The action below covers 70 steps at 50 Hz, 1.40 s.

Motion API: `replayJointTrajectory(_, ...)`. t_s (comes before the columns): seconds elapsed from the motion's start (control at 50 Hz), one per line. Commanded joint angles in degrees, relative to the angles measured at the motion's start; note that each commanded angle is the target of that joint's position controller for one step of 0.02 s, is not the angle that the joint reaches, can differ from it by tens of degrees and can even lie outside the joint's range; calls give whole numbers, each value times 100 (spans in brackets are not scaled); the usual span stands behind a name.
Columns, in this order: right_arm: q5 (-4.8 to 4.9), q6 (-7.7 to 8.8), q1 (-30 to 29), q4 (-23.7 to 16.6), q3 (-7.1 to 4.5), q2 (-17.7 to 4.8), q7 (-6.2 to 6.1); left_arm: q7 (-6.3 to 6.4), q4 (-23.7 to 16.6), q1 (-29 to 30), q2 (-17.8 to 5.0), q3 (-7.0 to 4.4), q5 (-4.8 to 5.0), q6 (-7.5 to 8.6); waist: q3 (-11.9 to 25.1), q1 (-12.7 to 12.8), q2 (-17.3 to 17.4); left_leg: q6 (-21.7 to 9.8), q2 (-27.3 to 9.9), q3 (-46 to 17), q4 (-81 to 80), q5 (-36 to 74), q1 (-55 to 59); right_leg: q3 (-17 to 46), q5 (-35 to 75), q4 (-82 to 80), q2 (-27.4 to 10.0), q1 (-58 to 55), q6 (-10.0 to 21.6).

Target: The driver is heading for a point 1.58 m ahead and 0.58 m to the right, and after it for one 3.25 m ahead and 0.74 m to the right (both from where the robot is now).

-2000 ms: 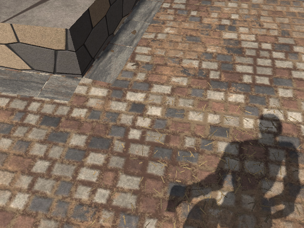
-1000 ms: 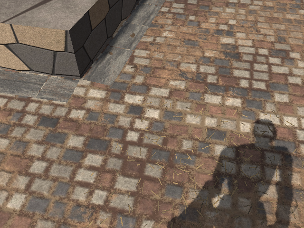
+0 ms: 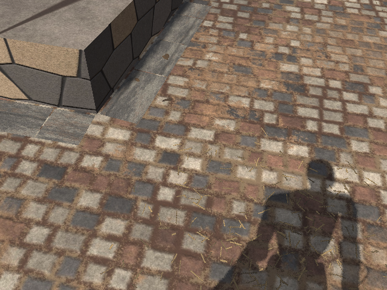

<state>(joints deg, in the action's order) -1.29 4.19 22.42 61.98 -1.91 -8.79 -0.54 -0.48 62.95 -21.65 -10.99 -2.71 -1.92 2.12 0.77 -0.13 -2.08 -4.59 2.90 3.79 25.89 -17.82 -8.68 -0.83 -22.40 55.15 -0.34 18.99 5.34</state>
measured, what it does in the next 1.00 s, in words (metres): walks ahead: right foot, then left foot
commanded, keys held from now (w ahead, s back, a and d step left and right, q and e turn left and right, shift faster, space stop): w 0.48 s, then w+e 0.52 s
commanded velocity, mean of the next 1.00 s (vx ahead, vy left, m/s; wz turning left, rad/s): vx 0.48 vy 0.00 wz -0.19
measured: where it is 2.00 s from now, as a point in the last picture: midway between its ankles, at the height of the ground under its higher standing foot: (244, 179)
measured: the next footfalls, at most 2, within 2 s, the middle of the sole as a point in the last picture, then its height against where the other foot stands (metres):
right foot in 0.36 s outside the picture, level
left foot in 0.88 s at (169, 249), level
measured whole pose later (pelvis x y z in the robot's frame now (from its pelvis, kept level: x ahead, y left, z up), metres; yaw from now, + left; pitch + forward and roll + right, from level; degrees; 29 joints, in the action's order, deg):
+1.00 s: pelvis +0.56 +0.02 -0.01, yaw -13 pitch +1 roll +0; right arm -2.3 4.9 4.8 48.2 -2.6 -11.6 -0.1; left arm 0.4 55.3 -22.0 -13.3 -3.9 -0.4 3.4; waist -3.3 3.4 -1.5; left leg -3.0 0.4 5.7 29.7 -10.1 -21.0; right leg 2.1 -22.2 64.6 2.3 17.3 5.8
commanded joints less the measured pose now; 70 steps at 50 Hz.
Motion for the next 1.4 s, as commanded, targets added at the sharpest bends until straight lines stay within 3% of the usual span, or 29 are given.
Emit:
replayJointTrajectory(0.02, 27, 108, 518, -68, -55, -544, -17, -133, -492, 570, -239, -36, -19, 191, -1021, -9, 445, -520, -1667, -2228, -2066, -265, 800, 112, 777, 601, -400, 2242, -63)
replayJointTrajectory(0.1, 43, 194, 1117, 167, 39, -415, -43, -145, -646, 937, -199, -59, 3, 69, -706, -16, 643, -431, -1346, -1196, -1687, 2657, 1226, -275, 1125, 481, -268, 2409, -226)
replayJointTrajectory(0.24, 17, 229, 1229, 198, 95, -563, -105, -122, -1329, 2486, -94, 94, 111, 37, -946, -186, 868, -409, -1239, -655, -1671, 4364, 872, -832, 1701, -1774, 114, 1457, -106)
replayJointTrajectory(0.28, 20, 263, 1085, 192, 66, -701, -120, -54, -1292, 2140, -293, 31, 116, 57, -688, 60, 894, -351, -1345, -540, -1149, 5759, 1090, -867, 1606, -2020, 319, 759, 136)
replayJointTrajectory(0.32, 8, 250, 905, 166, 10, -856, -135, 30, -923, 899, -560, -112, 137, 131, -18, 601, 891, -286, -1361, -463, 271, 6538, 1302, -746, 1473, -2267, 528, -433, 366)
replayJointTrajectory(0.34, 45, 228, 765, 134, -10, -903, -115, 75, -646, 43, -674, -194, 102, 173, 378, 994, 788, -243, -1227, -356, 1377, 5858, 892, -593, 1684, -2691, 375, -1510, 479)
replayJointTrajectory(0.36, 67, 218, 851, 8, 44, -664, -69, 121, -491, -772, -1107, -322, -46, 194, 948, 1170, 258, -229, -919, -192, 3038, 3743, -141, 723, 589, -2821, -811, -2725, 712)
replayJointTrajectory(0.38, 204, 170, 1581, -42, 116, 17, 15, 67, -543, -722, -1450, -395, -127, 168, 1418, 615, -940, -44, 214, -196, 5284, -1202, -2129, 3822, 290, -3517, -2407, -3850, 1654)
replayJointTrajectory(0.4, 72, 134, 991, -120, -22, -575, 14, 6, -578, -177, -1196, -366, 109, 131, 959, 562, -120, -184, -88, -786, 5544, -751, -2660, 4094, -770, -4157, -2116, -3203, 1538)
replayJointTrajectory(0.42, 29, 147, 370, -361, -65, -665, 42, -8, -701, 463, -838, -258, 162, 156, 52, 344, 0, -212, -386, -723, 5249, -130, -2834, 3168, -781, -4367, -1975, -2271, 1314)
replayJointTrajectory(0.44, 7, 163, 110, -413, -75, -605, 56, -30, -711, 701, -517, -176, 133, 222, -327, 204, 311, -214, -559, -697, 4937, 187, -2607, 2580, -16, -4551, -1738, -1568, 1148)
replayJointTrajectory(0.5, -113, -10, 245, -386, -71, -295, 123, 40, -449, 369, -178, -29, 116, 375, -436, -183, 166, -32, -773, -620, 4233, 296, -1902, 1438, 1540, -4667, -1198, -743, 828)
replayJointTrajectory(0.58, -135, -124, -631, -775, -98, -385, 173, 75, -343, -163, -500, -42, 146, 420, -621, -147, 42, 279, -856, -313, 3330, 754, -2519, 1068, 2349, -4783, -958, -818, 854)
replayJointTrajectory(0.7, -20, -127, -2216, -1379, -55, -423, 195, 90, -335, -864, -531, -19, 147, 364, -620, 307, -156, 540, -589, -86, 1550, 1750, -2744, 974, 3543, -4497, -731, -1421, 604)
replayJointTrajectory(0.78, 32, -72, -2847, -1716, -37, -529, 172, 131, -379, -1082, -635, -59, 83, 311, -572, 494, -274, 476, -433, -129, 1003, 1591, -2812, 1243, 3999, -4067, -861, -2089, 712)
replayJointTrajectory(0.82, 56, -4, -2749, -1804, -63, -656, 162, 172, -455, -941, -737, -108, 56, 290, -520, 345, -325, 367, -370, -218, 651, 1303, -2423, 1383, 4297, -3782, -944, -2207, 638)
replayJointTrajectory(0.86, 62, 88, -1779, -1576, -163, -885, 96, 154, -580, -612, -896, -170, 71, 305, -78, -109, -308, 186, -107, -152, 198, 1003, -969, 1291, 5180, -2861, -781, -1962, 420)
replayJointTrajectory(0.88, 1, 162, -882, -1348, -250, -1079, 33, 115, -644, -479, -872, -175, 122, 324, 439, -517, -76, 30, -285, -274, -75, 1252, 304, 1076, 4834, -1786, -499, -1494, 301)
replayJointTrajectory(0.9, -168, 205, 52, -1314, -372, -1557, -55, 91, -902, -447, -554, -99, 194, 352, 1329, -804, 482, -223, -1664, -1630, -128, 420, 1731, 840, 3006, -199, -139, -527, 220)
replayJointTrajectory(0.92, -261, 133, -52, -1381, -469, -1976, -17, 119, -1055, -1138, -54, -31, 421, 291, 1911, -362, 1798, -872, -3047, -4111, -697, 257, 2798, 330, -880, 1394, 676, 1240, 62)
replayJointTrajectory(0.94, -143, 40, -446, -1462, -396, -1446, 14, 158, -956, -987, -642, -148, 234, 203, 1469, -220, 1014, -854, -2827, -4264, -903, -379, 2200, 545, -558, 1917, 212, 1635, 138)
replayJointTrajectory(0.96, -92, 48, -878, -1525, -268, -973, 25, 114, -1013, -546, -644, -179, 158, 175, 611, -130, 515, -694, -2552, -3280, -1037, -319, 1349, 542, 1, 1823, -13, 1696, 110)
replayJointTrajectory(0.98, -90, 83, -1034, -1492, -221, -800, 39, 67, -1075, -275, -499, -169, 129, 162, 175, -75, 323, -559, -2277, -2502, -1229, 250, 727, 518, 310, 1606, -189, 1589, 69)
replayJointTrajectory(1.02, -51, 150, -931, -1349, -180, -676, -8, -40, -1147, -154, -424, -200, 9, 31, -92, 104, 643, -345, -1906, -1531, -1440, 1026, 153, 452, 491, 1336, -377, 1361, -26)
replayJointTrajectory(1.12, 38, 320, -450, -1150, -212, -778, 17, -208, -1521, 567, -325, -181, -21, -173, -211, 153, 676, -370, -1836, -471, -1661, 2164, 209, 262, 1168, 1098, -504, 1960, -140)
replayJointTrajectory(1.22, 8, 305, -207, -1076, -219, -885, 23, -335, -1966, 1675, -306, -82, 5, -144, -485, -16, 647, -295, -1640, 379, -1720, 2563, 282, -95, 2160, -519, -449, 1959, -201)
replayJointTrajectory(1.3, 13, 242, 153, -969, -272, -1119, -38, -397, -2255, 2322, -356, -40, -22, -128, -607, -198, 653, -253, -1851, 709, -1612, 2985, 858, -507, 1977, -1504, -343, 1696, -6)
replayJointTrajectory(1.36, -3, 116, 274, -898, -307, -1281, -93, -362, -2317, 2278, -467, -88, -63, -130, -463, -116, 759, -167, -1925, 1011, -870, 4793, 1384, -799, 1227, -1868, 20, 1243, 267)
replayJointTrajectory(1.4, -4, -3, 269, -892, -354, -1472, -108, -299, -2142, 1514, -637, -186, -74, -103, 22, 212, 855, -134, -1938, 1126, 488, 5934, 1504, -902, 728, -2101, 438, 345, 517)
